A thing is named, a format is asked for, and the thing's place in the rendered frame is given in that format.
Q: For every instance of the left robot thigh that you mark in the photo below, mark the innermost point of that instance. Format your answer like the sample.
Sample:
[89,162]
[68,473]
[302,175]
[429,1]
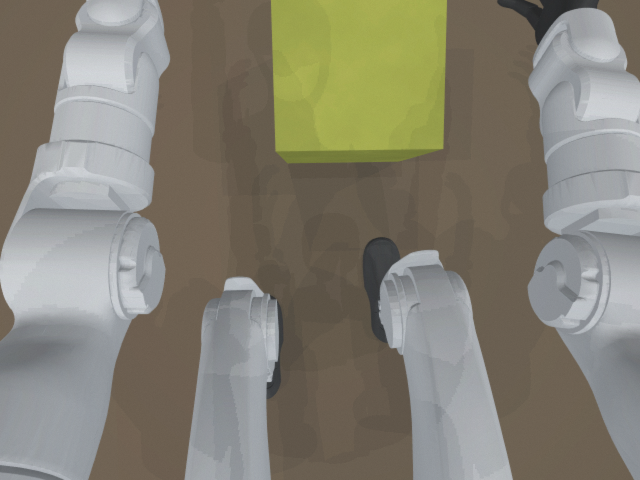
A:
[228,439]

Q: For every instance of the robot right hand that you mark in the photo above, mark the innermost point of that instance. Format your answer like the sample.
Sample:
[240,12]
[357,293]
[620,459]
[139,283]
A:
[541,19]

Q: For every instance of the robot left upper arm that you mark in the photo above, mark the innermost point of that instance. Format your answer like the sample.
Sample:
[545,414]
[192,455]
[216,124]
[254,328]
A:
[74,279]

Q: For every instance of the left robot forearm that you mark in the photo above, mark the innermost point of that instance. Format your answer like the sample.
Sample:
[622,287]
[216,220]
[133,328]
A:
[104,114]

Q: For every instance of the right robot forearm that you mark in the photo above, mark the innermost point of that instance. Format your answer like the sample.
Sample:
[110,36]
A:
[590,123]

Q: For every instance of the carton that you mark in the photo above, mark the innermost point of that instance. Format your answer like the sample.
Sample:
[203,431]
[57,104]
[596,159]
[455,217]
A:
[358,80]

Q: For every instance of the robot right upper arm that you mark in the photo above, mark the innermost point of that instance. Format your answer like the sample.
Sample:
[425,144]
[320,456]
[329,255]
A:
[586,284]

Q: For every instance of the robot left foot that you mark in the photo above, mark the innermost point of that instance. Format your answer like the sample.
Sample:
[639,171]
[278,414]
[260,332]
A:
[272,387]

